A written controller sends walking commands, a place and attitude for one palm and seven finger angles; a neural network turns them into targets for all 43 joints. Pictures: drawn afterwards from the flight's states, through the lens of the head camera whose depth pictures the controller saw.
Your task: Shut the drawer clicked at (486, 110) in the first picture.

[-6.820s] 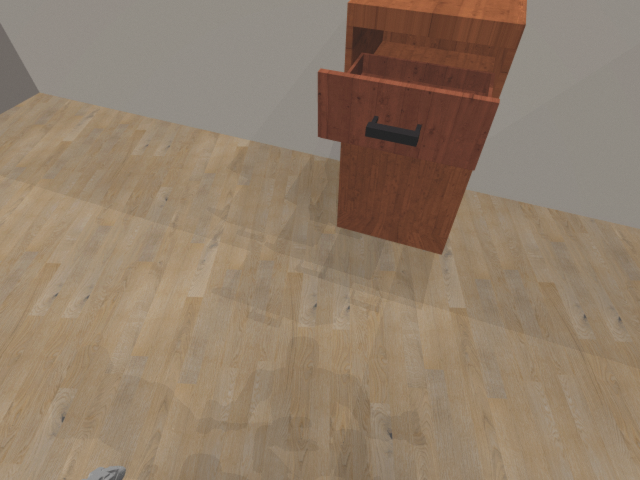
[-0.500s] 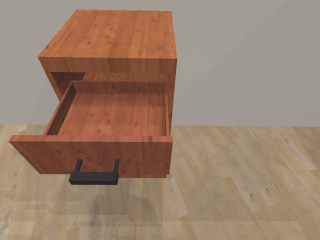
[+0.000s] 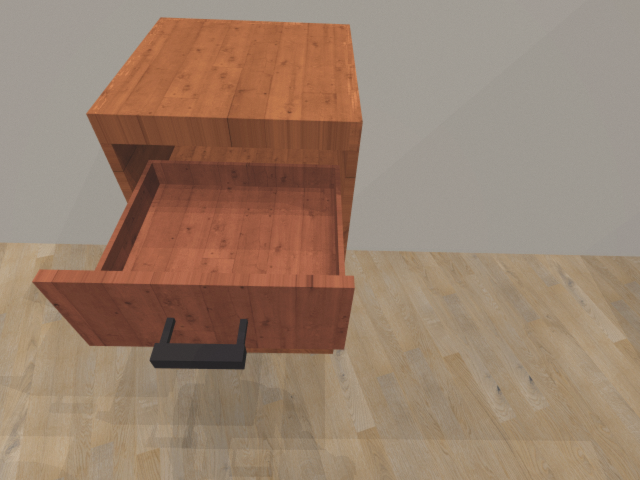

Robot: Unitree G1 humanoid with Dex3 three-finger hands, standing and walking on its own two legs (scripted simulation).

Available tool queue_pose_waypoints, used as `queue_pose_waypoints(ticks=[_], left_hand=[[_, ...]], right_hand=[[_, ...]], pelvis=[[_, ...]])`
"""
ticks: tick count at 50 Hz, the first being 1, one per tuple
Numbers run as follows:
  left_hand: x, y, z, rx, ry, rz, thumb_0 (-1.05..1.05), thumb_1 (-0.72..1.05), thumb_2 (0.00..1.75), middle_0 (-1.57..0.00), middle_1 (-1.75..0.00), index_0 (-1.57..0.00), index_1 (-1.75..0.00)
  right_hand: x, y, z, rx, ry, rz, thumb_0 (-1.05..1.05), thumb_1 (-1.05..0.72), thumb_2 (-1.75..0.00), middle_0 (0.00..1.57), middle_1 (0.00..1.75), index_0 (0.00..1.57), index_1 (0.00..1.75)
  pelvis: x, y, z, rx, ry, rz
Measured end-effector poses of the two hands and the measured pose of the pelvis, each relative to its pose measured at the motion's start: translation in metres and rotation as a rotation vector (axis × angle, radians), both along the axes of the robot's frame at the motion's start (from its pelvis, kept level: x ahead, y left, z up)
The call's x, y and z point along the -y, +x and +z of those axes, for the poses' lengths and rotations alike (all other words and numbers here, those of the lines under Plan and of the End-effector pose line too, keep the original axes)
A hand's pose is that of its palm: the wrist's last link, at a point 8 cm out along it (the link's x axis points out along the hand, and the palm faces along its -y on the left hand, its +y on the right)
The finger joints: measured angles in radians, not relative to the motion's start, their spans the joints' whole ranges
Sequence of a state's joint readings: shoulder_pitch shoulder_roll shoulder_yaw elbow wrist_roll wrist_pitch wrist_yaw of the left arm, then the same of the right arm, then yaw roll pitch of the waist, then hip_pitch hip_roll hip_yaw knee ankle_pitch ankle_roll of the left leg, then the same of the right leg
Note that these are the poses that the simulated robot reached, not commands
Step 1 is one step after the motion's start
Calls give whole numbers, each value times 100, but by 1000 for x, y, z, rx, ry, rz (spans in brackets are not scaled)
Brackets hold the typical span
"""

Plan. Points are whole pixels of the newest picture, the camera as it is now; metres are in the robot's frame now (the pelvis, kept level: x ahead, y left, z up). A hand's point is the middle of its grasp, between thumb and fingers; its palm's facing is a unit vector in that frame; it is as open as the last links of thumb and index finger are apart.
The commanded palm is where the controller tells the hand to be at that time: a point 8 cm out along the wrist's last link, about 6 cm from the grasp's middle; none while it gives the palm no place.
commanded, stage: come to a stop and stand still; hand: left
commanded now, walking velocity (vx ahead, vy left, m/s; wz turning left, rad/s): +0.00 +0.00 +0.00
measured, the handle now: (203, 340) +0.30 +0.19 -0.04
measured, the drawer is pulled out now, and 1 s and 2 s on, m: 0.30 0.30 0.29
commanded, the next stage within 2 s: look again from close up in 0.66 s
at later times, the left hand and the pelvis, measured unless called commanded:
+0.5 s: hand out of the picture -0.05 +0.17 -0.19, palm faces +0.03 -0.99 -0.16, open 7.4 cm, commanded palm none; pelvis -0.02 +0.02 -0.01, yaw +1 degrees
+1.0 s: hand out of the picture -0.03 +0.19 -0.19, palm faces +0.02 -0.99 -0.15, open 7.4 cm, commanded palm none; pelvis -0.01 +0.03 -0.01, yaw +0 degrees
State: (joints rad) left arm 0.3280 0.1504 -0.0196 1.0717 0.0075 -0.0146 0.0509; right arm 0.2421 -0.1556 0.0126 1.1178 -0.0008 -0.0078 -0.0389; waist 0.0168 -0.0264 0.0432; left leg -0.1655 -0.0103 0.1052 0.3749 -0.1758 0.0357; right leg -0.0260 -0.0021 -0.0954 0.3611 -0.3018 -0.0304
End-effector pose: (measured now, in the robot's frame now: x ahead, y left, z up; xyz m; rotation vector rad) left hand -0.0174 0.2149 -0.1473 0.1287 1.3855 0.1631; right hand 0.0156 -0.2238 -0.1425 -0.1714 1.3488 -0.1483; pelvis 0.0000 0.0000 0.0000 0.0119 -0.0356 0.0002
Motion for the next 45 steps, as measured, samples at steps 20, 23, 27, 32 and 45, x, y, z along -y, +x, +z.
queue_pose_waypoints(ticks=[20,23,27,32,45], left_hand=[[6,-51,-6,-90,-42,-4,1,90,90,-20,-30,-20,-30],[-1,-44,-9,-64,-33,0,1,90,90,-20,-30,-20,-30],[-12,-29,-11,-16,-16,-2,1,90,90,-20,-30,-20,-30],[-23,-11,-10,28,-5,-12,1,91,90,-20,-30,-19,-30],[-25,-10,-10,-3,-26,-16,1,91,90,-20,-30,-19,-30]], right_hand=[[-36,-64,-10,-92,71,-31,1,-91,-90,20,30,20,30],[-39,-61,-14,-69,69,-28,1,-91,-90,20,30,20,30],[-41,-57,-17,-52,60,-23,2,-92,-90,20,30,20,30],[-39,-51,-14,-39,43,-21,2,-93,-90,20,30,20,30],[-34,-34,-2,-31,5,-21,2,-93,-90,20,30,20,30]], pelvis=[[-14,-20,-7,-20,-37,13],[-18,-22,-10,-19,-39,15],[-23,-22,-13,-17,-33,14],[-27,-20,-12,-22,-23,7],[-30,-12,-7,-27,-16,-1]])
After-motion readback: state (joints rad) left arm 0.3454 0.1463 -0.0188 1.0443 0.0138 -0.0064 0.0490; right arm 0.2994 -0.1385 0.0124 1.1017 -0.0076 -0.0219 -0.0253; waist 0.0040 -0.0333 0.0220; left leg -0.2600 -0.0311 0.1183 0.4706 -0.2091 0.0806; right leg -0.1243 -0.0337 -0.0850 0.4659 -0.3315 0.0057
